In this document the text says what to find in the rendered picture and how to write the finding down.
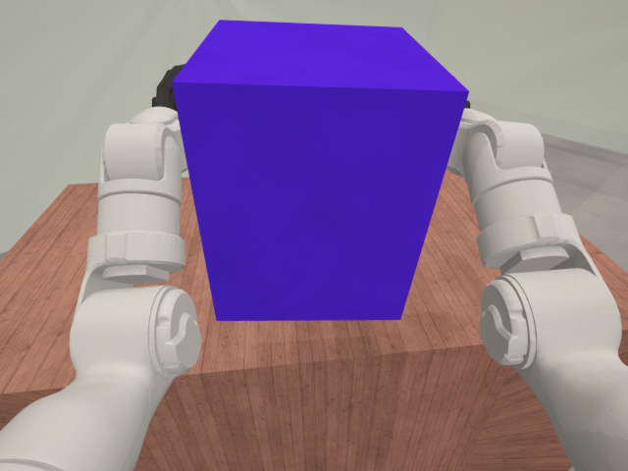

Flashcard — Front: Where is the pedestal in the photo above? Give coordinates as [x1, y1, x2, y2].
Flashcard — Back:
[0, 169, 628, 471]

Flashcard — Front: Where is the right robot forearm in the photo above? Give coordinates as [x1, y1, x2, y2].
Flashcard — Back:
[446, 108, 622, 348]

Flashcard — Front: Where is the carton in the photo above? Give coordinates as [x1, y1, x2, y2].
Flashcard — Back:
[172, 20, 469, 321]

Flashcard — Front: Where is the left robot forearm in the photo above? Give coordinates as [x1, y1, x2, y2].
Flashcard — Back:
[70, 107, 187, 369]

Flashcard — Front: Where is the right robot upper arm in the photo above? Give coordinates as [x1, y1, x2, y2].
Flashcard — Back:
[479, 268, 628, 471]

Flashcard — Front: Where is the left robot upper arm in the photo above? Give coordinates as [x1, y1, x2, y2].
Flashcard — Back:
[0, 285, 202, 471]

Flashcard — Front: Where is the robot left hand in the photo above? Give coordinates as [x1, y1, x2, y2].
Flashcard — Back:
[152, 64, 185, 112]

